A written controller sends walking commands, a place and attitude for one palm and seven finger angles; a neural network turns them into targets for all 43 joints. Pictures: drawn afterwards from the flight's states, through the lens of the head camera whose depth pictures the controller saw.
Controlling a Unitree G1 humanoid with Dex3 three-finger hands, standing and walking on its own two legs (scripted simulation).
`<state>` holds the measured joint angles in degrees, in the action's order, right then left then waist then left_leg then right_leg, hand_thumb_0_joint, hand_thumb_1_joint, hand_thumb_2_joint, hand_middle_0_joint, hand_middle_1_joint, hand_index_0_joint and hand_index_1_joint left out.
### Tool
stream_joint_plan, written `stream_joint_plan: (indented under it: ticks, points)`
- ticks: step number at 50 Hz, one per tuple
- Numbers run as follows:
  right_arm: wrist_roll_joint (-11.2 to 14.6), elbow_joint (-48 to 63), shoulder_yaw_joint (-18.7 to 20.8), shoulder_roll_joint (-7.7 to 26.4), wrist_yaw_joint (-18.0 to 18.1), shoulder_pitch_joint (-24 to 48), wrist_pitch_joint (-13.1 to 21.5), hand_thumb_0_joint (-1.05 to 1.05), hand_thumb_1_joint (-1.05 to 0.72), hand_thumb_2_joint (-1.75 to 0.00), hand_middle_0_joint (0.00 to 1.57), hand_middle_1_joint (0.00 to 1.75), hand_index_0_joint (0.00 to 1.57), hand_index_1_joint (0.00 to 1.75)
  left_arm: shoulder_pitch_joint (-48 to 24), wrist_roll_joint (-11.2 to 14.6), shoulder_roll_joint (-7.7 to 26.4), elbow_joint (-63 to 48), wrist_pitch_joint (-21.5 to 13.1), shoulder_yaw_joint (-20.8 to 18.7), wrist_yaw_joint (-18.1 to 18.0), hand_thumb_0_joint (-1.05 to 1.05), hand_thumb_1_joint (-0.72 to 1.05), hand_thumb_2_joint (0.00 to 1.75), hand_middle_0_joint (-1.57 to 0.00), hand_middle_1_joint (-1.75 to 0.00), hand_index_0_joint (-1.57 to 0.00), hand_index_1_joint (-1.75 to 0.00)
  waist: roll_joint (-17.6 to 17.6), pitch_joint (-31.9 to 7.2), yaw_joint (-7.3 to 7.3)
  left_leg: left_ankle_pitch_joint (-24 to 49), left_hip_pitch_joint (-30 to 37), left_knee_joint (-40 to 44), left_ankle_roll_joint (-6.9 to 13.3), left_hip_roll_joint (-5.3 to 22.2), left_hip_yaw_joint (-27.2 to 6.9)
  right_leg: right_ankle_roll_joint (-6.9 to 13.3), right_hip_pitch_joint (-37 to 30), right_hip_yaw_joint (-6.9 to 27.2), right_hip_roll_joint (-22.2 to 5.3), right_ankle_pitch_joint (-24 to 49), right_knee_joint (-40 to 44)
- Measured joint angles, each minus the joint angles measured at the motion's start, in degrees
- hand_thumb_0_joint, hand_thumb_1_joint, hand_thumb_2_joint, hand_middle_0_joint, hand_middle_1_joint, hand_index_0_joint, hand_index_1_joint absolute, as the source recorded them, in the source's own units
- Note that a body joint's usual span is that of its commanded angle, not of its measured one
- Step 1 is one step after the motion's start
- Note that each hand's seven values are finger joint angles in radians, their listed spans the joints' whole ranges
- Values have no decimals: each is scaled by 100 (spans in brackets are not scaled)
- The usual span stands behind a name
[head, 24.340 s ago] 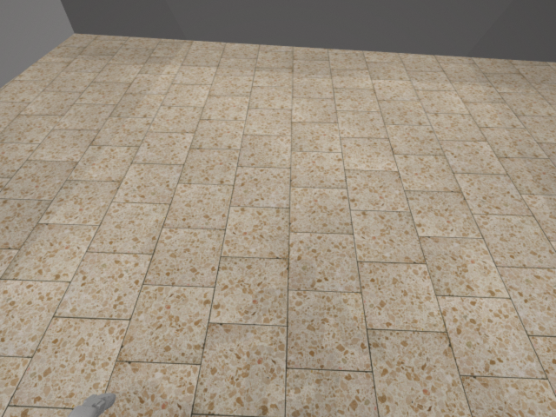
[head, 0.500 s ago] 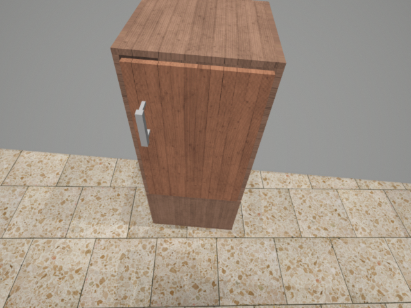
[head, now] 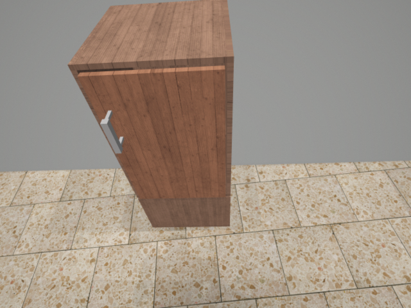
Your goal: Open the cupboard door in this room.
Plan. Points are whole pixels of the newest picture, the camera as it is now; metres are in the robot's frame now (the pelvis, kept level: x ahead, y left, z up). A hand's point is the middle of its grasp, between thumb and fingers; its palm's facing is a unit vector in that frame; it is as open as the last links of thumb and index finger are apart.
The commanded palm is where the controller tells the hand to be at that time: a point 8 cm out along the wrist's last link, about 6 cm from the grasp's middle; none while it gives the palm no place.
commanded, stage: come to a stop and stand still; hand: left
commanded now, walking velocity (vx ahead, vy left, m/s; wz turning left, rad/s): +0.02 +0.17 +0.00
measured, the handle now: (114, 132) +0.56 +0.31 -0.02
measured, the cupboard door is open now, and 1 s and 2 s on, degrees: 0 0 0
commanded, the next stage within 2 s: look again from close up in 0.98 s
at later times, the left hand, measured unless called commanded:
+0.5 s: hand out of the picture -0.03 +0.23 -0.18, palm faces +0.07 -0.98 -0.21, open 7.4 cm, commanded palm none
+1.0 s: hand out of the picture +0.00 +0.22 -0.18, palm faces +0.03 -0.98 -0.19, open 7.3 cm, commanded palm none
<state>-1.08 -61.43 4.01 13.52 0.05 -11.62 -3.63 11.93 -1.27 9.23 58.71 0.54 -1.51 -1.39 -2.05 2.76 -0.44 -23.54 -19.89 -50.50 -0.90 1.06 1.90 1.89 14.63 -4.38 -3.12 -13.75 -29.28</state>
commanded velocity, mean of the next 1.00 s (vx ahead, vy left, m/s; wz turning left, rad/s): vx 0.00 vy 0.01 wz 0.00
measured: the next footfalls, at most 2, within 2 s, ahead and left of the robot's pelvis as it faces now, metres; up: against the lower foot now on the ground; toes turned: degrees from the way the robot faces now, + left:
left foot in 0.30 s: -0.02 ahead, +0.17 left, +0.00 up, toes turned +4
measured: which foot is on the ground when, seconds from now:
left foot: up 0.00-0.28, down 0.30-1.00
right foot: down 0.00-1.00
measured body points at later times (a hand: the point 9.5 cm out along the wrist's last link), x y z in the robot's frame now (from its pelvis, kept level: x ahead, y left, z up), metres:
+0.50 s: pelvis -0.02 +0.05 +0.00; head -0.01 +0.05 +0.45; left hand -0.03 +0.29 -0.16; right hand +0.02 -0.18 -0.16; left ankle -0.06 +0.16 -0.74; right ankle +0.01 -0.09 -0.74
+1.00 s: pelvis +0.00 +0.05 +0.00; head +0.02 +0.05 +0.45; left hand +0.00 +0.27 -0.16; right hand -0.02 -0.16 -0.16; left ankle -0.06 +0.16 -0.74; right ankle +0.01 -0.09 -0.74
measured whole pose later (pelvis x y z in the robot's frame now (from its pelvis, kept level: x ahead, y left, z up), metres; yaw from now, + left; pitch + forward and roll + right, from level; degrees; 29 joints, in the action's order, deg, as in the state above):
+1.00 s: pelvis +0.00 +0.05 +0.00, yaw +0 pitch -1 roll +0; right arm -0.4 -66.1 0.2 6.3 2.0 -17.6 0.9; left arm 14.7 -0.3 8.7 65.7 -0.3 0.1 -2.4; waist 0.2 2.6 0.2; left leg -17.8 -4.2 -23.0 -0.2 1.4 3.0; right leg -1.7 10.8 -3.4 -2.9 -12.1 -24.0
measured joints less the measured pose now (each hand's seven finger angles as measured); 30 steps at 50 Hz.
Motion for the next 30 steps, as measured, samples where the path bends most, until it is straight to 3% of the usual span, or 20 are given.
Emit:
stream_joint_plan:
  ticks: [7, 11, 15, 19, 22, 30]
  points:
    - [11, 22, -65, -48, -2, -187, -1, 1, -92, -90, 20, 30, 19, 29, -50, -14, -30, -97, -65, -50, -30, 0, 91, 90, -21, -30, -21, -30, 123, 106, -92, -112, 202, 334, -108, -38, -66, -11, 52, -91, -121, 277, 341]
    - [35, 72, -106, -120, 10, -120, 48, 1, -92, -90, 20, 30, 19, 29, 28, -27, 62, -13, -32, -86, -28, 0, 91, 90, -21, -30, -21, -30, 212, 133, -161, -58, 482, 1111, -87, -18, -34, -89, 133, -84, -177, 354, 343]
    - [39, 151, -159, -180, 29, -115, 232, 1, -91, -90, 20, 30, 20, 29, 186, 28, 160, 161, 87, -105, -30, 0, 91, 90, -20, -30, -21, -30, 176, 24, -126, 669, 1014, 2413, -58, 72, -26, -238, 337, -99, -108, 254, 1]
    - [-1, 58, -257, -449, 65, -159, 251, 1, -91, -90, 20, 30, 20, 29, 280, 36, 306, 360, 190, -110, -15, 1, 91, 90, -20, -30, -20, -29, 432, -77, -138, 644, 1118, 2395, 26, -45, 53, -262, 328, 77, -147, -362, -306]
    - [-1, -38, -289, -507, 136, -195, 260, 1, -93, -90, 20, 30, 20, 30, 356, 26, 313, 455, 136, -49, 9, 1, 91, 90, -20, -30, -20, -29, 510, -144, -171, 644, 1208, 2462, 82, -117, 113, -277, 109, 149, -152, 65, -60]
    - [58, -166, -310, -419, 161, -196, 349, 1, -94, -90, 20, 30, 20, 30, 376, 61, -13, 665, 9, 142, -8, 0, 91, 90, -20, -30, -20, -29, 233, -53, -71, 657, 1361, 2588, 109, -36, 132, -384, -182, 145, -55, 269, 389]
